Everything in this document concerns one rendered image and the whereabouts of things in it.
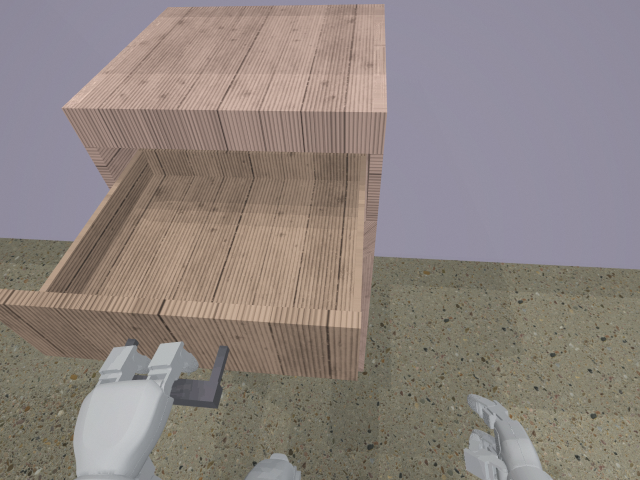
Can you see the left robot thigh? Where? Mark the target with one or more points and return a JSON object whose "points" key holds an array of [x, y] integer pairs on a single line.
{"points": [[274, 469]]}

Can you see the left robot shin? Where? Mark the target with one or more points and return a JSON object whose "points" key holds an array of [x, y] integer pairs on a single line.
{"points": [[279, 456]]}

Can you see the handle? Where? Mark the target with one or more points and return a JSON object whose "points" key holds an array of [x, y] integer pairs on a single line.
{"points": [[196, 393]]}

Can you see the right robot hand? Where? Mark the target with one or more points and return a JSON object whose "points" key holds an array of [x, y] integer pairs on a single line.
{"points": [[492, 458]]}

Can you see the cabinet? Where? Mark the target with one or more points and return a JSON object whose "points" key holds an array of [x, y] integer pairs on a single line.
{"points": [[291, 78]]}

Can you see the drawer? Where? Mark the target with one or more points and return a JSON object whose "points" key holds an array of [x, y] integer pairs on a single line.
{"points": [[259, 251]]}

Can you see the left robot hand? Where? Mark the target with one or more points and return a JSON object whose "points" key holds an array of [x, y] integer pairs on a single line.
{"points": [[121, 420]]}

